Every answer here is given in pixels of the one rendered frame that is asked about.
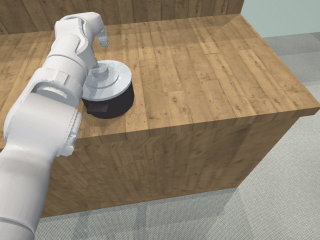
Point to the left robot forearm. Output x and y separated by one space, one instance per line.
63 74

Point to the pot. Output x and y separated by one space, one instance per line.
111 108

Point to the left robot hand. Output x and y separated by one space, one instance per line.
99 29

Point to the knob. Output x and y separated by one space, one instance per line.
100 72

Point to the table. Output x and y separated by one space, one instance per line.
211 99

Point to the robot left upper arm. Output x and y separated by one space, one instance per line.
42 130

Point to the lid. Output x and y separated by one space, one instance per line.
115 83

